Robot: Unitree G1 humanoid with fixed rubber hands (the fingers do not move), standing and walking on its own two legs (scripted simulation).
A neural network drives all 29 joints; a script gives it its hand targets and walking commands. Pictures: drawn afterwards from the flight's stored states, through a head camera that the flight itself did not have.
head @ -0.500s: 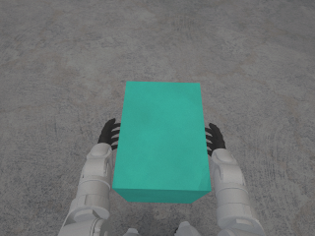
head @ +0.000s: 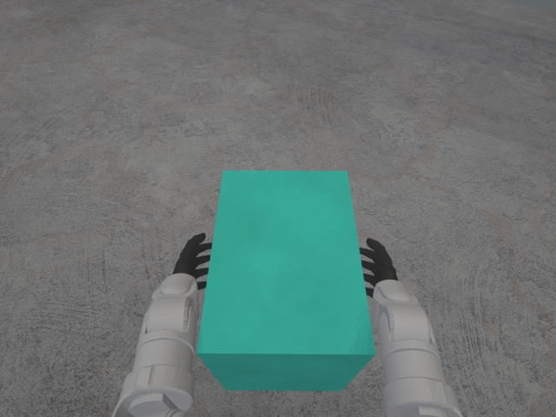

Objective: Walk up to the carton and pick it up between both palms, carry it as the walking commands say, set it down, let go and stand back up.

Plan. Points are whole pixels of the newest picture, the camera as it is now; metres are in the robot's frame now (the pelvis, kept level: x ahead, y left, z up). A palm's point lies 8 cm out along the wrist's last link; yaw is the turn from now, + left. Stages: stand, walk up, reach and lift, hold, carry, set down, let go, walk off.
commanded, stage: reach and lift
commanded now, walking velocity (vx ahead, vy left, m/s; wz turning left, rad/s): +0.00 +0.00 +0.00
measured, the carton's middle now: (284, 284) +0.36 -0.02 -0.07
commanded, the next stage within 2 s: hold in 1.84 s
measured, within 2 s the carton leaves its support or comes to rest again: neither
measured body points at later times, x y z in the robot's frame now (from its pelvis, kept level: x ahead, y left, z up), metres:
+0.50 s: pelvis +0.01 +0.00 +0.02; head -0.03 +0.01 +0.46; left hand +0.34 +0.13 +0.05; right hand +0.30 -0.17 +0.05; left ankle +0.01 +0.13 -0.73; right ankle +0.03 -0.14 -0.73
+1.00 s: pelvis +0.01 -0.01 +0.02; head -0.03 +0.00 +0.47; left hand +0.32 +0.14 +0.06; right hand +0.31 -0.17 +0.06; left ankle +0.01 +0.13 -0.73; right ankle +0.03 -0.14 -0.73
